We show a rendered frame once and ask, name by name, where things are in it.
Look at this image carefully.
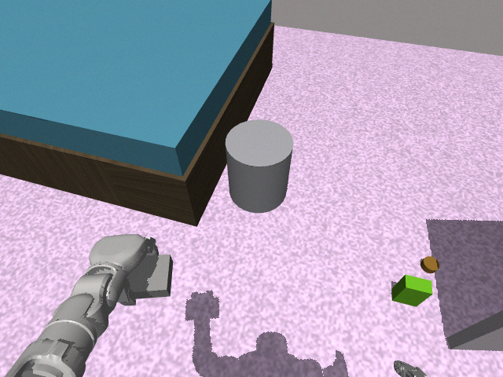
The left robot hand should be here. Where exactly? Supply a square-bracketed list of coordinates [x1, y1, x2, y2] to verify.
[90, 234, 159, 306]

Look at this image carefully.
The right robot hand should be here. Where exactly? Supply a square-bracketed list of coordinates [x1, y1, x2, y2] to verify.
[394, 361, 428, 377]

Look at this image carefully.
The bed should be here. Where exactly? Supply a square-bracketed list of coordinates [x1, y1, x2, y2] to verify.
[0, 0, 274, 227]

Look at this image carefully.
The left robot arm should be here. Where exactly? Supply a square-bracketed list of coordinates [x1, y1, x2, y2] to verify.
[5, 262, 127, 377]

